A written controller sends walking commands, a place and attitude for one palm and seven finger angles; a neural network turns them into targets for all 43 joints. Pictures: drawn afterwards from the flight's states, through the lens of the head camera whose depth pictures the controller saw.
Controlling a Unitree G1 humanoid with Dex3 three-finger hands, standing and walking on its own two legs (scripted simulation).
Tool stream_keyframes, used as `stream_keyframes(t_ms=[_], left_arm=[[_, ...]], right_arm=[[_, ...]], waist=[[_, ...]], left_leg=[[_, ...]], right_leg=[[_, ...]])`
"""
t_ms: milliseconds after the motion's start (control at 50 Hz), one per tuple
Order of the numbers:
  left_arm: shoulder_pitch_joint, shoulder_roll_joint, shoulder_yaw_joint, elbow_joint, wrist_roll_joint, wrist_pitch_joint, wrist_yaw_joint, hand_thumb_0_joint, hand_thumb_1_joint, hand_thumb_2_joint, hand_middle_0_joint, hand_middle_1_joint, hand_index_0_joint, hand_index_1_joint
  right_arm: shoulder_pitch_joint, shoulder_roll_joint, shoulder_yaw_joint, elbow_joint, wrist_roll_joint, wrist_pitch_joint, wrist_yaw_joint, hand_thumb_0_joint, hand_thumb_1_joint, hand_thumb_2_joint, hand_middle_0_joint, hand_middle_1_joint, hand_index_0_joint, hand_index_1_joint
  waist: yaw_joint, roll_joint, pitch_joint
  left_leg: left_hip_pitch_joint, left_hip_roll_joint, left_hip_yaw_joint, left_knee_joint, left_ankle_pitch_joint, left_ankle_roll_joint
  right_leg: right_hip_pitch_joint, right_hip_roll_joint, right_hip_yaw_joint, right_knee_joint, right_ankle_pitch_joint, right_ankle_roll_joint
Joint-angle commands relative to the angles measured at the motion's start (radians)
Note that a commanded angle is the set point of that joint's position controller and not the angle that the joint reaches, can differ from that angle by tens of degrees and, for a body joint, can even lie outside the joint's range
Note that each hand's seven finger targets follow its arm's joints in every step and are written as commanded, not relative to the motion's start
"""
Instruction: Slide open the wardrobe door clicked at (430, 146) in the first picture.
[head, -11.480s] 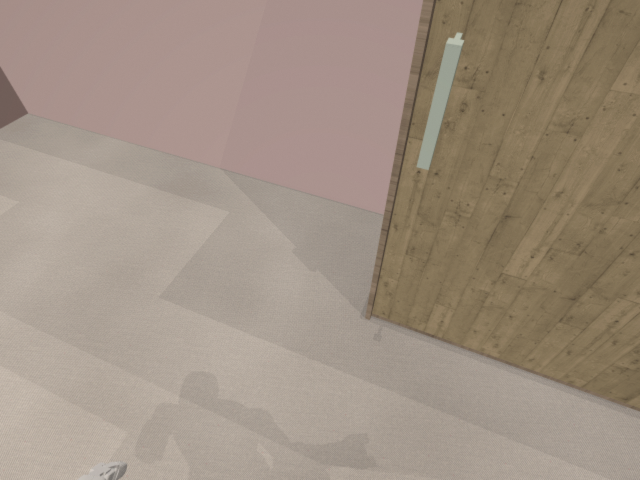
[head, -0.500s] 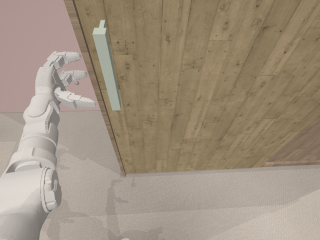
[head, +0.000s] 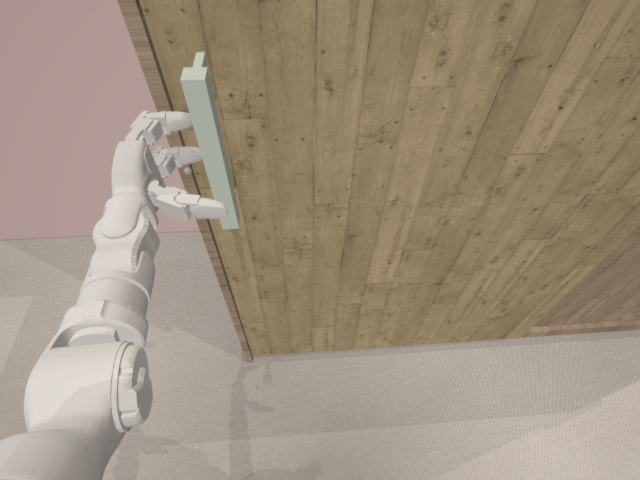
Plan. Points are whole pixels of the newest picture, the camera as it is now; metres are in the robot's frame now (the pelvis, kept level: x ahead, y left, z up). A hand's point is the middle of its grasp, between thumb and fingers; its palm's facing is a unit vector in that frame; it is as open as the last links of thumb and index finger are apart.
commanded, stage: feel for the door with the fingertips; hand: left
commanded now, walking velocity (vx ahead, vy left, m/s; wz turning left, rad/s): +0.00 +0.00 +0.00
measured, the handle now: (217, 151) +0.51 +0.13 +0.13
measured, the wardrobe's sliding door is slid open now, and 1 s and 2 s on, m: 0.00 0.00 0.00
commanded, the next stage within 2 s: slide the fingers in behind the handle in 0.16 s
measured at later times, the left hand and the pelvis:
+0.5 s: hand (183, 168) +0.47 +0.17 +0.14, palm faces +0.06 -1.00 +0.02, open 13.8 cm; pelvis -0.01 -0.01 +0.00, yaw +0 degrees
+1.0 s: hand (199, 178) +0.45 +0.14 +0.14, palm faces +0.04 -1.00 +0.01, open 14.0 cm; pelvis +0.00 +0.00 +0.00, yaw +0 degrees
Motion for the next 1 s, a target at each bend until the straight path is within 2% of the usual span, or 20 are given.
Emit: stream_keyframes(t_ms=[0, 40, 100, 160, 200, 240, 260, 300, 360, 400, 440, 620, 700, 720, 760, 780, 820, 840, 940, 980], left_arm=[[-0.488, 0.231, 0.024, -0.21, -0.002, -0.081, 0.009, 0.0, -0.5, 0.3, -0.3, -1.2, -0.3, -1.2], [-0.503, 0.244, 0.032, -0.176, -0.004, -0.078, 0.004, 0.0, -0.5, 0.3, -0.3, -1.2, -0.3, -1.2], [-0.554, 0.218, -0.002, -0.162, -0.003, -0.079, -0.006, 0.0, -0.5, 0.3, -0.3, -1.2, -0.3, -1.2], [-0.587, 0.254, 0.017, -0.136, 0.0, -0.076, -0.005, 0.0, -0.5, 0.3, -0.3, -1.2, -0.3, -1.2], [-0.618, 0.23, -0.007, -0.13, 0.0, -0.082, -0.006, 0.0, -0.5, 0.3, -0.3, -1.2, -0.3, -1.2], [-0.632, 0.235, -0.007, -0.127, 0.004, -0.085, -0.004, 0.0, -0.5, 0.3, -0.3, -1.2, -0.3, -1.2], [-0.648, 0.238, -0.004, -0.116, 0.002, -0.084, -0.004, 0.0, -0.5, 0.3, -0.3, -1.2, -0.3, -1.2], [-0.613, 0.261, 0.018, -0.096, -0.001, -0.087, -0.006, 0.0, -0.5, 0.3, -0.3, -1.2, -0.3, -1.2], [-0.567, 0.269, 0.03, -0.129, -0.01, -0.092, -0.022, 0.0, -0.5, 0.3, -0.3, -1.2, -0.3, -1.2], [-0.515, 0.277, 0.048, -0.129, -0.019, -0.096, -0.027, 0.0, -0.5, 0.3, -0.3, -1.2, -0.3, -1.2], [-0.505, 0.299, 0.062, -0.164, -0.018, -0.099, -0.029, 0.0, -0.5, 0.3, -0.3, -1.2, -0.3, -1.2], [-0.462, 0.209, 0.002, -0.249, -0.036, -0.092, -0.021, 0.0, -0.5, 0.3, -0.3, -1.2, -0.3, -1.2], [-0.477, 0.225, 0.011, -0.264, -0.027, -0.094, -0.003, 0.0, -0.5, 0.3, -0.3, -1.2, -0.3, -1.2], [-0.459, 0.209, 0.008, -0.263, -0.023, -0.092, 0.001, 0.0, -0.5, 0.3, -0.3, -1.2, -0.3, -1.2], [-0.46, 0.195, -0.002, -0.264, -0.021, -0.09, 0.006, 0.0, -0.5, 0.3, -0.3, -1.2, -0.3, -1.2], [-0.456, 0.154, -0.035, -0.273, -0.021, -0.088, 0.005, 0.0, -0.5, 0.3, -0.3, -1.2, -0.3, -1.2], [-0.414, 0.162, -0.015, -0.269, -0.024, -0.083, 0.014, 0.0, -0.5, 0.3, -0.3, -1.2, -0.3, -1.2], [-0.414, 0.133, -0.033, -0.264, -0.03, -0.074, 0.014, 0.0, -0.5, 0.3, -0.3, -1.2, -0.3, -1.2], [-0.433, 0.096, -0.062, -0.305, -0.02, -0.067, 0.041, 0.0, -0.5, 0.3, -0.3, -1.2, -0.3, -1.2], [-0.444, 0.105, -0.048, -0.293, -0.017, -0.065, 0.055, 0.0, -0.5, 0.3, -0.3, -1.2, -0.3, -1.2]], right_arm=[[0.072, -0.162, -0.06, -0.089, -0.001, -0.026, -0.016, 0.0, -0.9, -0.9, 0.2, 0.3, 0.2, 0.3], [0.07, -0.166, -0.059, -0.086, 0.001, -0.026, -0.017, 0.0, -0.9, -0.9, 0.2, 0.3, 0.2, 0.3], [0.08, -0.166, -0.059, -0.085, 0.002, -0.022, -0.021, 0.0, -0.9, -0.9, 0.2, 0.3, 0.2, 0.3], [0.085, -0.17, -0.058, -0.074, 0.001, -0.023, -0.023, 0.0, -0.9, -0.9, 0.2, 0.3, 0.2, 0.3], [0.093, -0.17, -0.06, -0.07, 0.0, -0.024, -0.024, 0.0, -0.9, -0.9, 0.2, 0.3, 0.2, 0.3], [0.093, -0.171, -0.06, -0.065, -0.002, -0.025, -0.022, 0.0, -0.9, -0.9, 0.2, 0.3, 0.2, 0.3], [0.097, -0.171, -0.06, -0.058, -0.002, -0.027, -0.022, 0.0, -0.9, -0.9, 0.2, 0.3, 0.2, 0.3], [0.108, -0.176, -0.061, -0.06, -0.004, -0.025, -0.023, 0.0, -0.9, -0.9, 0.2, 0.3, 0.2, 0.3], [0.096, -0.172, -0.061, -0.072, -0.001, -0.026, -0.019, 0.0, -0.9, -0.9, 0.2, 0.3, 0.2, 0.3], [0.098, -0.173, -0.061, -0.082, -0.003, -0.021, -0.018, 0.0, -0.9, -0.9, 0.2, 0.3, 0.2, 0.3], [0.088, -0.172, -0.061, -0.088, 0.001, -0.019, -0.019, 0.0, -0.9, -0.9, 0.2, 0.3, 0.2, 0.3], [0.06, -0.164, -0.064, -0.098, 0.01, -0.026, -0.019, 0.0, -0.9, -0.9, 0.2, 0.3, 0.2, 0.3], [0.065, -0.167, -0.064, -0.086, 0.004, -0.029, -0.02, 0.0, -0.9, -0.9, 0.2, 0.3, 0.2, 0.3], [0.055, -0.161, -0.063, -0.09, 0.006, -0.033, -0.017, 0.0, -0.9, -0.9, 0.2, 0.3, 0.2, 0.3], [0.052, -0.16, -0.064, -0.087, 0.006, -0.034, -0.014, 0.0, -0.9, -0.9, 0.2, 0.3, 0.2, 0.3], [0.046, -0.156, -0.064, -0.091, 0.006, -0.035, -0.01, 0.0, -0.9, -0.9, 0.2, 0.3, 0.2, 0.3], [0.045, -0.159, -0.067, -0.094, 0.006, -0.035, -0.009, 0.0, -0.9, -0.9, 0.2, 0.3, 0.2, 0.3], [0.041, -0.157, -0.064, -0.099, 0.006, -0.035, -0.007, 0.0, -0.9, -0.9, 0.2, 0.3, 0.2, 0.3], [0.026, -0.151, -0.065, -0.1, 0.007, -0.037, -0.003, 0.0, -0.9, -0.9, 0.2, 0.3, 0.2, 0.3], [0.027, -0.152, -0.065, -0.096, 0.004, -0.038, -0.003, 0.0, -0.9, -0.9, 0.2, 0.3, 0.2, 0.3]], waist=[[-0.004, 0.006, -0.327], [-0.013, -0.024, -0.305], [-0.034, -0.007, -0.302], [-0.037, 0.004, -0.304], [-0.054, -0.008, -0.305], [-0.05, 0.034, -0.327], [-0.058, 0.022, -0.32], [-0.05, -0.018, -0.333], [-0.023, 0.034, -0.38], [-0.011, -0.008, -0.363], [-0.004, 0.019, -0.36], [-0.007, 0.023, -0.327], [-0.007, 0.0, -0.339], [0.004, 0.033, -0.344], [0.0, 0.026, -0.327], [-0.003, 0.04, -0.327], [0.009, 0.007, -0.343], [0.005, -0.013, -0.329], [0.001, 0.011, -0.316], [0.002, -0.029, -0.309]], left_leg=[[0.332, -0.026, -0.081, -0.035, 0.292, 0.017], [0.309, -0.027, -0.078, -0.038, 0.26, 0.02], [0.312, -0.028, -0.081, -0.034, 0.246, 0.02], [0.301, -0.028, -0.083, -0.034, 0.226, 0.021], [0.301, -0.029, -0.086, -0.03, 0.219, 0.024], [0.316, -0.029, -0.089, -0.027, 0.214, 0.02], [0.312, -0.029, -0.09, -0.025, 0.205, 0.021], [0.287, -0.03, -0.091, -0.025, 0.203, 0.026], [0.303, -0.035, -0.081, -0.025, 0.237, 0.023], [0.274, -0.037, -0.076, -0.028, 0.236, 0.027], [0.281, -0.035, -0.072, -0.033, 0.237, 0.026], [0.33, -0.029, -0.073, -0.047, 0.224, 0.023], [0.336, -0.028, -0.081, -0.045, 0.25, 0.022], [0.35, -0.029, -0.08, -0.046, 0.257, 0.019], [0.357, -0.027, -0.083, -0.042, 0.271, 0.016], [0.366, -0.026, -0.083, -0.044, 0.277, 0.014], [0.372, -0.025, -0.082, -0.039, 0.305, 0.015], [0.36, -0.026, -0.083, -0.045, 0.29, 0.014], [0.384, -0.023, -0.085, -0.045, 0.3, 0.011], [0.37, -0.023, -0.088, -0.049, 0.278, 0.011]], right_leg=[[-0.018, 0.021, 0.028, -0.077, 0.388, 0.011], [-0.023, 0.021, 0.037, -0.084, 0.384, 0.016], [-0.041, 0.017, 0.035, -0.087, 0.36, 0.016], [-0.054, 0.016, 0.045, -0.091, 0.348, 0.019], [-0.062, 0.015, 0.042, -0.093, 0.333, 0.02], [-0.083, 0.016, 0.044, -0.091, 0.321, 0.019], [-0.089, 0.016, 0.045, -0.094, 0.315, 0.021], [-0.057, 0.016, 0.045, -0.093, 0.316, 0.02], [-0.022, 0.017, 0.048, -0.083, 0.367, 0.018], [0.01, 0.018, 0.044, -0.087, 0.378, 0.018], [0.009, 0.019, 0.048, -0.086, 0.387, 0.018], [-0.022, 0.025, 0.037, -0.1, 0.35, 0.016], [-0.005, 0.021, 0.034, -0.094, 0.366, 0.014], [-0.016, 0.023, 0.033, -0.089, 0.369, 0.013], [-0.028, 0.024, 0.028, -0.086, 0.374, 0.011], [-0.035, 0.024, 0.026, -0.084, 0.375, 0.01], [-0.021, 0.025, 0.025, -0.08, 0.4, 0.011], [-0.02, 0.025, 0.021, -0.083, 0.392, 0.013], [-0.042, 0.023, 0.019, -0.083, 0.382, 0.011], [-0.035, 0.024, 0.02, -0.087, 0.369, 0.011]])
